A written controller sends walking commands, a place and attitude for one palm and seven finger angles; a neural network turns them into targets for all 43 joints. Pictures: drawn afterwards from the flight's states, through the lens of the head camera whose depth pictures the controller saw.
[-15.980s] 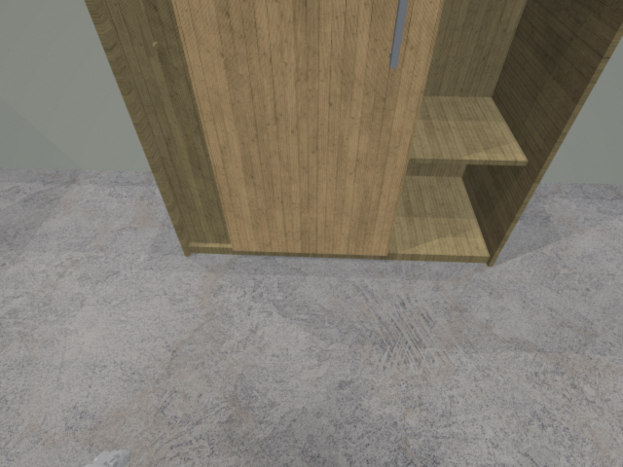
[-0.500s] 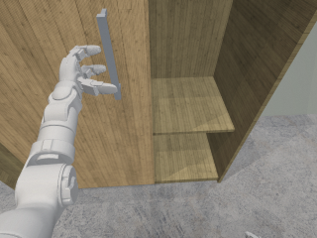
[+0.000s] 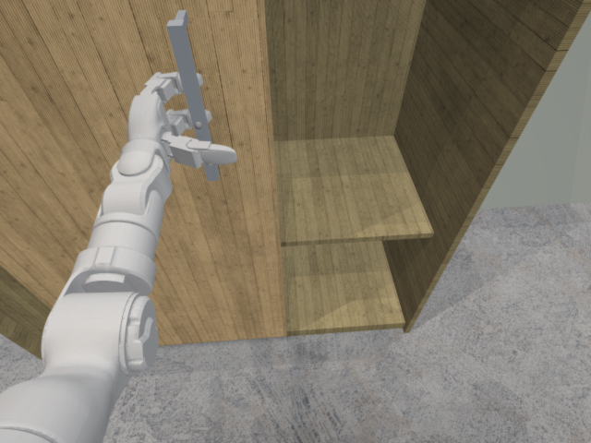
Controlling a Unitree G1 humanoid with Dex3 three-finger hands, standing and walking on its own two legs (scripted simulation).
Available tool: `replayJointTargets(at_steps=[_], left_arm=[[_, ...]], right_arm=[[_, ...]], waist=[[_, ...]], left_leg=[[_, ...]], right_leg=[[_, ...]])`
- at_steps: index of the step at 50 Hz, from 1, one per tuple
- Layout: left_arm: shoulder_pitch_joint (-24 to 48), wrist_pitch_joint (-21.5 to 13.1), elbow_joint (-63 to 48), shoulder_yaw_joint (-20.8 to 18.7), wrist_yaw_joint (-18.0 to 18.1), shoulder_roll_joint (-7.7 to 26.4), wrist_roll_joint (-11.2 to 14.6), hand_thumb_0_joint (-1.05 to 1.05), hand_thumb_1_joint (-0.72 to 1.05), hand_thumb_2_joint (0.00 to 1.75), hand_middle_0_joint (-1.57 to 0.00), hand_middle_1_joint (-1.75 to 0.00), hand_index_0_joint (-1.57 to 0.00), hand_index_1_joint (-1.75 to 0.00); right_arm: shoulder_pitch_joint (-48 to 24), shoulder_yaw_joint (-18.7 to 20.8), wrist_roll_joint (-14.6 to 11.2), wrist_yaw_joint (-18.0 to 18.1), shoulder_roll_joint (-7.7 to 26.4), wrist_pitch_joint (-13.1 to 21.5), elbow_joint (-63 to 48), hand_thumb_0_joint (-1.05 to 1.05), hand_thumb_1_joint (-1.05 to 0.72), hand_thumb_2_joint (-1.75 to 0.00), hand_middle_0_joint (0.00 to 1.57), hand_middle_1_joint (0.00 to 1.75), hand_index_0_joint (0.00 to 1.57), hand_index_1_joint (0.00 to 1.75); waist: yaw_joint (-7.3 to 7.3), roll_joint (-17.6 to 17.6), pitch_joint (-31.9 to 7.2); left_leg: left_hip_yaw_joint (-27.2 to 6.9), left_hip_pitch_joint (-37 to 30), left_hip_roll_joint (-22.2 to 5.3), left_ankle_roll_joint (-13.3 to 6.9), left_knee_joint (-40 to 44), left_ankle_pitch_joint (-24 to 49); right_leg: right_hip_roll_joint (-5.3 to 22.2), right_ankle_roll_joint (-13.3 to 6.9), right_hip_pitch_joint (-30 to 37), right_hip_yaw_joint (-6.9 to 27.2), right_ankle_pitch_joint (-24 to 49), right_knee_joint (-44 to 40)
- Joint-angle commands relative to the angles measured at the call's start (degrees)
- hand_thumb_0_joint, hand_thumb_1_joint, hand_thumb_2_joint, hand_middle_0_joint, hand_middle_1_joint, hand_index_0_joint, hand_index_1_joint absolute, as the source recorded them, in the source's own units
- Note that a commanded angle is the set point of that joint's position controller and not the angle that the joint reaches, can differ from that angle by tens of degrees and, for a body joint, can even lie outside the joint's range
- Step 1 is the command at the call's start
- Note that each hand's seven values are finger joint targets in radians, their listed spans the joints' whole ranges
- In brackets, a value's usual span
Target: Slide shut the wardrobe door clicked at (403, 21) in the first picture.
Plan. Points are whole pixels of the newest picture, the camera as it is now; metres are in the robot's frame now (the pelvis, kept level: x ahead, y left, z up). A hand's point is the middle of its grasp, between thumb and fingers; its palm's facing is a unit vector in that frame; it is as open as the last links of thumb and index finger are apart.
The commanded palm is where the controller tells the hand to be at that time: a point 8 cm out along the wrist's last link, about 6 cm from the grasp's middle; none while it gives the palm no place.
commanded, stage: slide the fingers in behind the handle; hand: left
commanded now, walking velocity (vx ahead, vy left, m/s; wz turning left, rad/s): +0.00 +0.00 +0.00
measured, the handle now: (199, 106) +0.53 +0.13 +0.19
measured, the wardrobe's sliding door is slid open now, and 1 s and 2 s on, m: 0.42 0.42 0.42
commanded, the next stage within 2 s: grip the handle and tug to test in 0.80 s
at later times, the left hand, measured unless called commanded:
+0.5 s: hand (204, 129) +0.47 +0.12 +0.19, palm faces +0.08 -1.00 +0.02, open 14.0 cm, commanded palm +0.45 +0.17 +0.19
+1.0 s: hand (204, 125) +0.48 +0.12 +0.19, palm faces +0.07 -1.00 +0.03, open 13.8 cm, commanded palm +0.45 +0.17 +0.19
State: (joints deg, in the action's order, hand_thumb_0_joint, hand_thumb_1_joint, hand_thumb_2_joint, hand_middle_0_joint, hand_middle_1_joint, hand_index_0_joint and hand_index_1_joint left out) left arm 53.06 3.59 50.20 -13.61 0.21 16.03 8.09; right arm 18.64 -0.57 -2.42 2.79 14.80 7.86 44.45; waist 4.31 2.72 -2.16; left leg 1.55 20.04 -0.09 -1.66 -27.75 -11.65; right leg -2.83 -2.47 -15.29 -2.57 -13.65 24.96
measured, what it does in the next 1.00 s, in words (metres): stands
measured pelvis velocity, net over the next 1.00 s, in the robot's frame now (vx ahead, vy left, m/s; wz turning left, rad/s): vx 0.01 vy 0.00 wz -0.01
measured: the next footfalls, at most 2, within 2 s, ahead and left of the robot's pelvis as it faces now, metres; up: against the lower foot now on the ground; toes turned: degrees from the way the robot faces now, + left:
none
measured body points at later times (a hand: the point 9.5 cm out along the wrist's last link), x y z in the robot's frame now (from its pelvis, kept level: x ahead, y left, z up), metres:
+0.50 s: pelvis +0.00 -0.01 +0.00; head +0.02 -0.02 +0.45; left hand +0.46 +0.17 +0.20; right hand +0.08 -0.27 -0.12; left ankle +0.03 +0.10 -0.74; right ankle -0.01 -0.09 -0.74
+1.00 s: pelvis +0.01 +0.00 +0.00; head +0.03 -0.01 +0.45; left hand +0.48 +0.17 +0.19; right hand +0.06 -0.26 -0.13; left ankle +0.03 +0.10 -0.74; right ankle -0.01 -0.09 -0.74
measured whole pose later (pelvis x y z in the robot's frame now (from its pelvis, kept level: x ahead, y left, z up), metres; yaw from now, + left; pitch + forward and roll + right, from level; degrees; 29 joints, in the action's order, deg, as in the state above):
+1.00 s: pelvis +0.01 +0.00 +0.00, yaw -1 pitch +4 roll -1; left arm 51.7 3.4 50.2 -14.4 1.1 15.2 7.5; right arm 19.8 -0.3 -2.3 2.2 14.3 6.6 44.4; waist 4.4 2.5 -3.1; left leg 2.3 19.3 -0.3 -1.6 -27.7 -12.7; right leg -3.0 -2.5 -14.9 -1.7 -14.4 25.1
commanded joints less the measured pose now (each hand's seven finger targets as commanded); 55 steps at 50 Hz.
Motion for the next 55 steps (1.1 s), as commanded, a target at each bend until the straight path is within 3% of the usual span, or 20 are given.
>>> replayJointTargets(at_steps=[1, 3, 6, 9, 10, 14, 16, 17, 23, 27, 28, 30, 32, 35, 40, 44, 45, 46, 51, 55], left_arm=[[28.29, -3.03, -8.34, -4.92, 0.51, 15.08, -0.54, 0.00, -0.50, 0.30, -0.30, -1.20, -0.30, -1.20], [29.56, -2.75, -9.00, -3.71, 0.53, 14.00, -0.84, 0.00, -0.50, 0.30, -0.30, -1.20, -0.30, -1.20], [28.26, -3.69, -11.46, -4.94, 0.70, 15.65, -1.50, 0.00, -0.50, 0.30, -0.30, -1.20, -0.30, -1.20], [27.38, -4.78, -15.95, -1.84, 0.02, 11.64, -0.94, 0.00, -0.50, 0.30, -0.30, -1.20, -0.30, -1.20], [27.13, -4.72, -16.34, -2.35, -0.07, 11.79, -0.55, 0.00, -0.50, 0.30, -0.30, -1.20, -0.30, -1.20], [26.54, -2.69, -15.48, -1.58, -0.53, 11.11, 0.14, 0.00, -0.50, 0.30, -0.30, -1.20, -0.30, -1.20], [26.93, -1.56, -14.39, -2.95, -0.23, 13.32, 0.12, 0.00, -0.50, 0.30, -0.30, -1.20, -0.30, -1.20], [28.96, -1.35, -14.73, -1.15, -0.08, 11.49, 0.02, 0.00, -0.50, 0.30, -0.30, -1.20, -0.30, -1.20], [31.73, -3.69, -18.03, -1.14, 0.91, 11.52, -0.32, 0.00, -0.50, 0.30, -0.30, -1.20, -0.30, -1.20], [29.79, -3.39, -13.51, -0.84, 0.44, 10.62, -0.01, 0.00, -0.50, 0.30, -0.30, -1.20, -0.30, -1.20], [28.11, -2.81, -12.32, -2.06, 0.41, 11.71, -0.05, 0.00, -0.50, 0.30, -0.30, -1.20, -0.30, -1.20], [29.66, -1.69, -9.99, 0.16, 0.09, 9.60, -0.28, 0.00, -0.50, 0.30, -0.30, -1.20, -0.30, -1.20], [30.08, -1.32, -8.87, -1.00, 0.40, 10.87, -0.64, 0.00, -0.50, 0.30, -0.30, -1.20, -0.30, -1.20], [32.81, -2.36, -9.39, -2.28, 0.61, 12.35, -0.44, 0.00, -0.50, 0.30, -0.30, -1.20, -0.30, -1.20], [34.52, -5.94, -13.34, -0.25, 0.84, 10.19, -1.00, 0.00, -0.50, 0.30, -0.30, -1.20, -0.30, -1.20], [31.01, -5.62, -13.53, -2.21, 0.71, 11.32, -0.25, 0.00, -0.50, 0.30, -0.30, -1.20, -0.30, -1.20], [29.96, -4.89, -12.90, -1.88, 0.48, 10.95, -0.14, 0.00, -0.50, 0.30, -0.30, -1.20, -0.30, -1.20], [29.51, -4.39, -12.23, -3.97, 0.79, 13.57, -0.51, 0.00, -0.45, 0.32, -0.30, -1.21, -0.30, -1.21], [28.52, -3.61, -18.38, 0.76, 1.23, 8.13, -1.08, 0.00, -0.22, 0.42, -0.33, -1.24, -0.33, -1.24], [26.74, -1.18, -16.70, 0.51, 1.53, 6.99, 0.09, 0.00, -0.03, 0.50, -0.35, -1.27, -0.35, -1.27]], right_arm=[[0.95, 2.67, 0.07, 0.33, 8.40, 2.04, -4.99, 0.00, -0.90, -0.90, 0.20, 0.30, 0.20, 0.30], [0.65, 2.49, -0.07, 0.19, 8.07, 1.73, -5.57, 0.00, -0.90, -0.90, 0.20, 0.30, 0.20, 0.30], [0.86, 2.76, 0.14, -0.02, 8.19, 1.60, -6.38, 0.00, -0.90, -0.90, 0.20, 0.30, 0.20, 0.30], [0.11, 3.01, -0.19, -0.33, 7.51, 1.91, -7.33, 0.00, -0.90, -0.90, 0.20, 0.30, 0.20, 0.30], [0.25, 3.11, -0.15, -0.33, 7.61, 2.00, -7.17, 0.00, -0.90, -0.90, 0.20, 0.30, 0.20, 0.30], [-0.55, 3.06, -0.53, -0.10, 7.71, 1.52, -6.82, 0.00, -0.90, -0.90, 0.20, 0.30, 0.20, 0.30], [-0.68, 2.90, -0.55, 0.13, 8.05, 1.13, -6.32, 0.00, -0.90, -0.90, 0.20, 0.30, 0.20, 0.30], [-1.09, 2.72, -0.71, 0.18, 7.72, 1.08, -6.45, 0.00, -0.90, -0.90, 0.20, 0.30, 0.20, 0.30], [-1.25, 2.62, -0.29, 0.25, 7.25, 1.55, -6.59, 0.00, -0.90, -0.90, 0.20, 0.30, 0.20, 0.30], [-1.19, 2.54, -0.29, 0.25, 7.48, 1.41, -6.17, 0.00, -0.90, -0.90, 0.20, 0.30, 0.20, 0.30], [-1.17, 2.60, -0.32, 0.24, 7.69, 1.28, -6.28, 0.00, -0.90, -0.90, 0.20, 0.30, 0.20, 0.30], [-1.22, 2.35, -0.52, 0.31, 7.58, 0.80, -6.12, 0.00, -0.90, -0.90, 0.20, 0.30, 0.20, 0.30], [-0.91, 2.43, -0.35, 0.20, 7.79, 0.61, -6.14, 0.00, -0.90, -0.90, 0.20, 0.30, 0.20, 0.30], [-0.44, 2.38, -0.15, 0.37, 7.70, 0.54, -6.09, 0.00, -0.90, -0.90, 0.20, 0.30, 0.20, 0.30], [0.36, 2.75, 0.00, -0.07, 7.36, 1.47, -6.41, 0.00, -0.90, -0.90, 0.20, 0.30, 0.20, 0.30], [0.68, 3.11, -0.03, -0.12, 7.75, 1.66, -6.13, 0.00, -0.90, -0.90, 0.20, 0.30, 0.20, 0.30], [0.27, 2.99, -0.15, -0.10, 7.72, 1.55, -6.25, 0.00, -0.90, -0.90, 0.20, 0.30, 0.20, 0.30], [0.75, 3.01, 0.02, 0.03, 8.17, 1.22, -5.80, 0.00, -0.90, -0.90, 0.20, 0.30, 0.20, 0.30], [-0.38, 3.14, -0.25, -0.37, 7.41, 1.50, -6.68, 0.00, -0.90, -0.90, 0.20, 0.30, 0.20, 0.30], [-0.93, 3.13, -0.37, -0.34, 7.58, 1.14, -6.43, 0.00, -0.90, -0.90, 0.20, 0.30, 0.20, 0.30]], waist=[[-0.23, -5.50, -18.71], [0.27, -4.84, -17.62], [-0.72, -3.76, -19.64], [-0.36, -1.61, -20.95], [-0.30, -2.69, -21.14], [0.17, -4.43, -17.66], [-0.14, -5.23, -16.12], [0.77, -4.25, -15.37], [0.20, -0.98, -21.19], [0.48, -4.19, -19.27], [-0.12, -5.14, -19.54], [0.95, -5.17, -16.78], [0.74, -4.92, -16.37], [0.98, -4.65, -17.06], [1.04, -1.09, -22.01], [0.14, -3.69, -24.36], [0.11, -3.49, -23.03], [-0.24, -4.31, -22.49], [-0.08, -0.18, -21.68], [0.21, -4.53, -18.17]], left_leg=[[-2.48, -11.02, 0.55, -0.80, 1.26, 10.49], [-1.94, -9.71, 0.70, -0.93, 1.46, 9.55], [-1.52, -10.02, 0.76, -0.93, 1.28, 11.15], [-1.10, -12.58, 0.67, -1.01, 0.57, 13.70], [-1.11, -12.84, 0.70, -1.07, 0.40, 13.86], [-0.89, -11.01, 0.73, -1.32, 0.90, 10.55], [-0.83, -9.51, 0.79, -1.35, 1.18, 8.15], [-0.94, -9.76, 0.82, -1.43, 1.44, 7.35], [-1.43, -12.79, 1.04, -1.17, 0.42, 11.06], [-1.56, -11.54, 1.00, -1.16, 0.66, 10.33], [-1.56, -10.80, 1.03, -1.20, 0.69, 10.05], [-1.44, -10.07, 1.07, -1.23, 0.87, 8.88], [-1.47, -9.53, 1.04, -1.29, 0.75, 8.70], [-1.52, -9.56, 1.01, -1.22, 0.39, 9.05], [-2.12, -14.05, 0.69, -0.90, -0.52, 12.88], [-2.41, -14.99, 0.51, -0.81, -0.29, 15.51], [-2.05, -14.09, 0.60, -0.94, -0.20, 15.03], [-2.02, -13.17, 0.63, -0.95, 0.06, 14.99], [-2.13, -17.03, 0.23, -0.64, 0.06, 18.87], [-2.37, -14.82, 0.12, -0.67, 1.37, 15.22]], right_leg=[[-0.27, 1.26, 2.47, 2.72, 14.96, -3.30], [0.11, 1.41, 2.79, 3.06, 15.43, -3.30], [0.14, 1.24, 4.68, 3.29, 17.60, -2.79], [0.03, 1.24, 4.80, 3.63, 20.74, -2.44], [-0.01, 1.37, 4.83, 3.59, 21.22, -2.55], [0.10, 1.85, 3.72, 3.83, 19.13, -3.40], [0.35, 2.13, 3.50, 4.28, 16.69, -4.07], [0.41, 2.07, 2.42, 4.03, 15.25, -4.33], [0.42, 1.62, 4.23, 4.29, 18.72, -3.00], [0.47, 1.88, 3.71, 3.91, 18.80, -2.95], [0.54, 1.88, 4.21, 3.98, 18.71, -2.81], [0.70, 2.00, 2.57, 3.76, 17.65, -3.27], [0.83, 1.94, 2.04, 3.85, 16.97, -3.19], [0.94, 1.88, 2.26, 4.04, 17.46, -2.91], [0.26, 1.30, 1.74, 3.58, 18.85, -1.67], [-0.14, 1.27, 3.69, 3.13, 21.06, -1.39], [-0.10, 1.35, 3.57, 3.27, 21.13, -1.64], [-0.15, 1.28, 4.29, 3.05, 21.11, -1.72], [-0.58, 0.92, 2.52, 2.49, 21.51, -2.23], [-0.70, 1.14, 2.11, 2.09, 18.51, -3.07]])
